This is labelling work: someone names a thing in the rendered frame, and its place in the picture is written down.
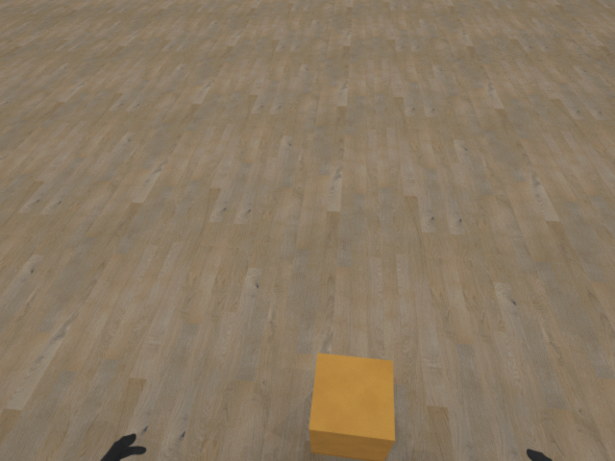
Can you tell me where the left robot hand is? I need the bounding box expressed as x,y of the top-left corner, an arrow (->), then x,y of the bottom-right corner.
101,434 -> 146,461

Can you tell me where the carton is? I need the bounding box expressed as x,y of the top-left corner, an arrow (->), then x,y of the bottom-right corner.
308,353 -> 395,461

